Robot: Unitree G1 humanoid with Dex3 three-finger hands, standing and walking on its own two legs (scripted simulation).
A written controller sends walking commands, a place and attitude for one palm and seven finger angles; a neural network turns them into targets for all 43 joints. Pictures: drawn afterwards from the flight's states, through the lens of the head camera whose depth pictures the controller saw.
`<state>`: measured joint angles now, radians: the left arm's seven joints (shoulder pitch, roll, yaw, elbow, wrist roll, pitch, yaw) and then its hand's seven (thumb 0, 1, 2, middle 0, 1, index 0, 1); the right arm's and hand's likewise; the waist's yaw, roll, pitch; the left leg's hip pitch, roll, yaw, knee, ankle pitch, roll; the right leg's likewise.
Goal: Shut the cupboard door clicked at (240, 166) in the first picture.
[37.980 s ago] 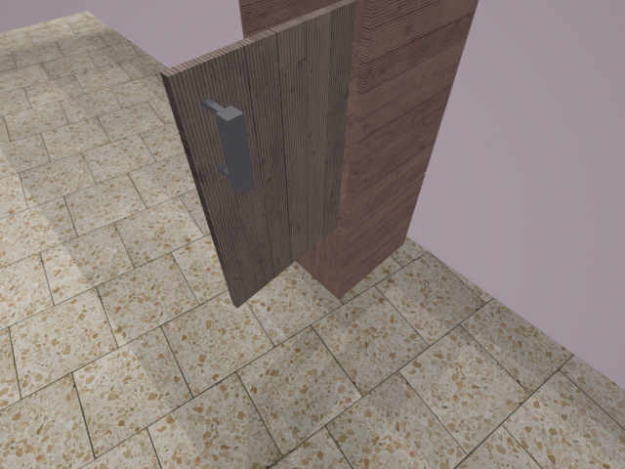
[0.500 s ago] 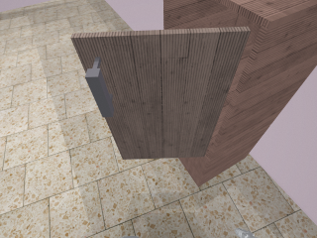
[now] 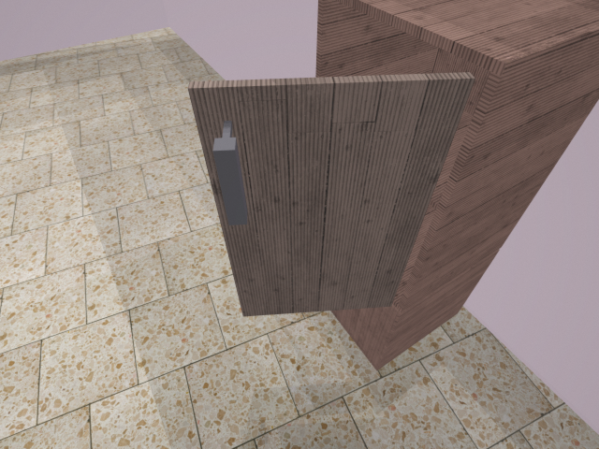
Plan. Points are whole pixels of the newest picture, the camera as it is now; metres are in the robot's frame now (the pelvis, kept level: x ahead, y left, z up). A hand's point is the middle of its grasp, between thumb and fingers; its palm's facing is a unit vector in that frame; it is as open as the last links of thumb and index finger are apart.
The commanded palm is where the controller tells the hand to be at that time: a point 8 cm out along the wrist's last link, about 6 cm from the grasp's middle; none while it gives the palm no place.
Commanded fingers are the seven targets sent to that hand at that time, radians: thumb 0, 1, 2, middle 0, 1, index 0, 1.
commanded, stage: come to a stop and stand still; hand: left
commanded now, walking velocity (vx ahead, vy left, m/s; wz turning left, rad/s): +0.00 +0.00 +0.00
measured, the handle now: (233, 173) +0.44 +0.13 +0.14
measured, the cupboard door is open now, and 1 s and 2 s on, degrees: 62 62 62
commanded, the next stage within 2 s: look again from close up in 0.32 s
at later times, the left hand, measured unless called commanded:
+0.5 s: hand out of the picture +0.01 +0.20 -0.16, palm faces -0.04 -0.98 -0.21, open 7.4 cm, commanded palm none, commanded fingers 0.00 0.90 0.90 -0.20 -0.30 -0.20 -0.30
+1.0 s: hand out of the picture +0.06 +0.17 -0.16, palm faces -0.03 -0.98 -0.21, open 7.4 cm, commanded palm none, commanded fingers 0.00 0.90 0.90 -0.20 -0.30 -0.20 -0.30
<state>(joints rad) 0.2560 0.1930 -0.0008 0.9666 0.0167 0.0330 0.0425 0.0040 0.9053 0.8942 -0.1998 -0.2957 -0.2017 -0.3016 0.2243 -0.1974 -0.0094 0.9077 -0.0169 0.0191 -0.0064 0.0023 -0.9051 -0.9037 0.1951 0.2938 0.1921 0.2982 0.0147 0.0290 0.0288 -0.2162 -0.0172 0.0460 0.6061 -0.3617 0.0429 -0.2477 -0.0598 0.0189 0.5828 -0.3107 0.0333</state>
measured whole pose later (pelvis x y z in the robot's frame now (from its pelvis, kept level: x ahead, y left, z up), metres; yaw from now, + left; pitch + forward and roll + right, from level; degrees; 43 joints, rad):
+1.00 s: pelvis +0.02 -0.01 +0.01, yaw -2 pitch -1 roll +0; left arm 0.23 0.18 -0.01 1.07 0.01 0.01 0.03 0.00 0.91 0.89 -0.20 -0.30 -0.20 -0.30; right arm 0.22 -0.18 0.00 1.09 -0.01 -0.01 -0.02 0.00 -0.91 -0.90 0.20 0.29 0.19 0.30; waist 0.00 0.00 0.04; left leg -0.13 -0.02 0.07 0.46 -0.32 0.03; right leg -0.20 -0.06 0.04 0.49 -0.28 0.06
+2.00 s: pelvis -0.02 -0.03 -0.03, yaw +2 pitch +6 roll -1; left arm 0.41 0.22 0.19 -0.15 -0.29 -0.26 -0.16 0.02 0.90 0.90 -0.88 -1.05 -0.89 -1.05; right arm 0.33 -0.26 0.02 0.58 0.01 -0.30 -0.06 0.01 -0.90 -0.90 0.20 0.30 0.20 0.30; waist 0.02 0.03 -0.07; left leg -0.56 0.00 -0.03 0.89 -0.44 0.00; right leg -0.57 -0.03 -0.06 0.86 -0.40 0.00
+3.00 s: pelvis -0.02 -0.04 +0.00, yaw +2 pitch -3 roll +0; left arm 0.23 0.22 0.21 -0.28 -0.26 0.11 -0.12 0.02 0.90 0.90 -1.30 -1.50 -1.30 -1.50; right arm 0.24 -0.25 0.06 0.61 0.04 -0.26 -0.08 0.01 -0.90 -0.90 0.20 0.29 0.20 0.30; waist 0.06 0.05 -0.03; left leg -0.22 0.01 -0.02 0.59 -0.33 -0.01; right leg -0.24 -0.01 -0.06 0.58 -0.30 -0.01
